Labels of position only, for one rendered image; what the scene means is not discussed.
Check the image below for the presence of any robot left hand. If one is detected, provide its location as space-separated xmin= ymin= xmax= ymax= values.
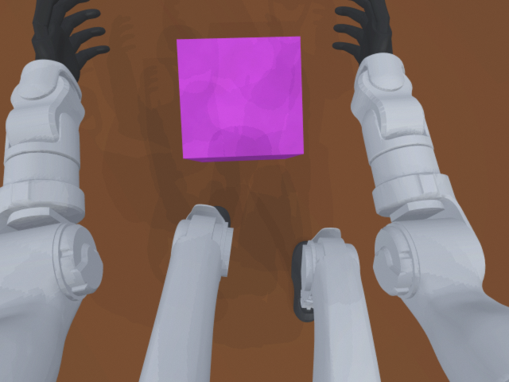
xmin=32 ymin=0 xmax=110 ymax=83

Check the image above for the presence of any robot left shin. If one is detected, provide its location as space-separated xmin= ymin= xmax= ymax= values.
xmin=171 ymin=205 xmax=225 ymax=253

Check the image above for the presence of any robot right forearm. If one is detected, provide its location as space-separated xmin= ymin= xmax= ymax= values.
xmin=351 ymin=53 xmax=485 ymax=280

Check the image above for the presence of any robot right upper arm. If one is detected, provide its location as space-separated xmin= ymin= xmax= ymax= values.
xmin=373 ymin=217 xmax=509 ymax=382

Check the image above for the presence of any robot right shin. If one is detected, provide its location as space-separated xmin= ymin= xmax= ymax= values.
xmin=301 ymin=228 xmax=360 ymax=308

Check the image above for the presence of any carton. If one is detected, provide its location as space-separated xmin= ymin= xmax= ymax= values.
xmin=177 ymin=37 xmax=304 ymax=162

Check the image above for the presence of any robot left forearm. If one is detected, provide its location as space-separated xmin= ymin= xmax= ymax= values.
xmin=0 ymin=60 xmax=85 ymax=234

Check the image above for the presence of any robot right hand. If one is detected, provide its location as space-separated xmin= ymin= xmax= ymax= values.
xmin=332 ymin=0 xmax=393 ymax=66

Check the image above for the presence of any robot left upper arm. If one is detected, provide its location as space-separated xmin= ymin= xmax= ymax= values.
xmin=0 ymin=222 xmax=103 ymax=382

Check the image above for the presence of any robot shin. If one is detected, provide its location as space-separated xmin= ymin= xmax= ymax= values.
xmin=171 ymin=205 xmax=225 ymax=253
xmin=301 ymin=228 xmax=360 ymax=308

